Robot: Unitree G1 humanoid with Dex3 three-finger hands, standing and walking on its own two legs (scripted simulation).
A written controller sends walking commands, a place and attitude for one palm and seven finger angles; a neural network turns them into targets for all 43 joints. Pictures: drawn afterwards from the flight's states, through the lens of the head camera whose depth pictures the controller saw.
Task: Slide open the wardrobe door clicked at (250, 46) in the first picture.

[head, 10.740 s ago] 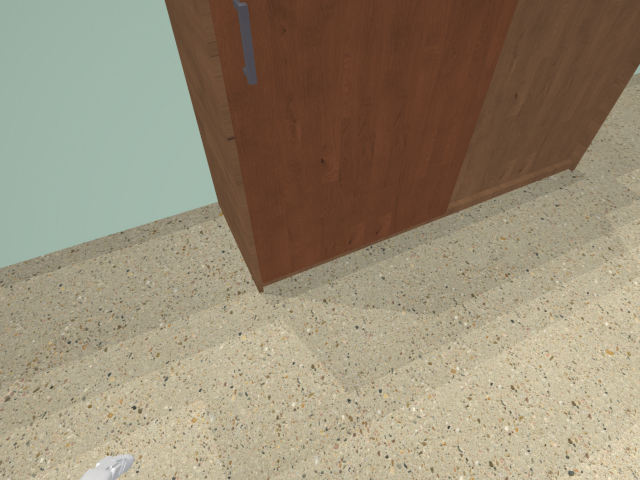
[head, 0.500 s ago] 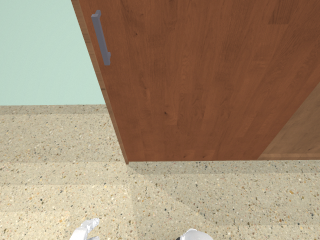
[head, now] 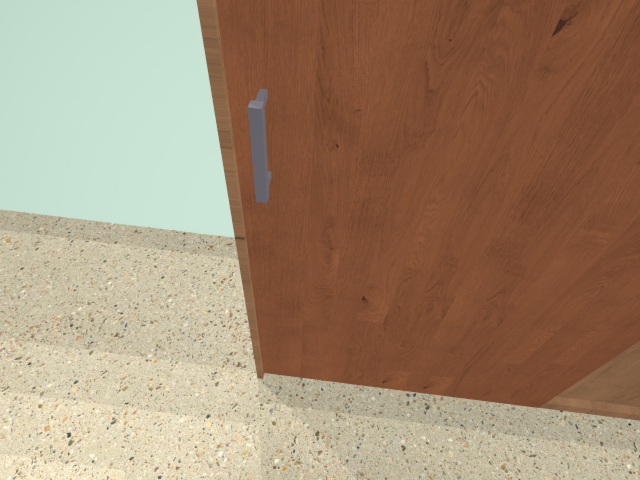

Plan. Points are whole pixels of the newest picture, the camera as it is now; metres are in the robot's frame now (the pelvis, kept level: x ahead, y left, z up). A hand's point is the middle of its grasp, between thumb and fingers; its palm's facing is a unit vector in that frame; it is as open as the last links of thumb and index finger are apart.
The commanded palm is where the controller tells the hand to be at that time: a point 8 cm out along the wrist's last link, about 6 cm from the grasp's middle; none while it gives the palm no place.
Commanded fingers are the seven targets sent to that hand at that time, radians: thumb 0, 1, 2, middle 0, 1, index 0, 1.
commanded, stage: come to a stop and stand still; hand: left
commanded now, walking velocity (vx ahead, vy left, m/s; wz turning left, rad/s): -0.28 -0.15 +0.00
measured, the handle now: (262, 149) +0.49 +0.15 +0.15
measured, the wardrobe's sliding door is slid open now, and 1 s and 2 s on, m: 0.00 0.00 0.00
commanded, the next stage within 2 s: none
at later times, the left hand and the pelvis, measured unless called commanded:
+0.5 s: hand out of the picture +0.00 +0.13 -0.15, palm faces +0.02 -0.97 -0.24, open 7.4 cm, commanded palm none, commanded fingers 0.00 0.90 0.90 -0.20 -0.30 -0.20 -0.30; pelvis -0.04 -0.05 +0.01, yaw -3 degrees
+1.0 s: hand out of the picture -0.04 +0.20 -0.17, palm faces +0.00 -0.97 -0.24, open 7.4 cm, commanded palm none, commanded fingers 0.00 0.90 0.90 -0.20 -0.30 -0.20 -0.30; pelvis -0.04 +0.01 +0.00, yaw -2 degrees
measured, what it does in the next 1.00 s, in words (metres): steps on the spot: right foot, then left foot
